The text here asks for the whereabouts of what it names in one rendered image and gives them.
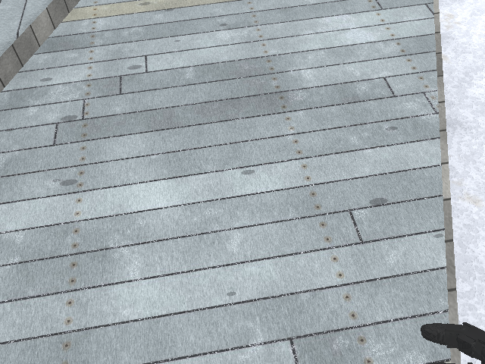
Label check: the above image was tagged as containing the right robot hand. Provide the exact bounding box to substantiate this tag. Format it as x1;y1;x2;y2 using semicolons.
421;322;485;364

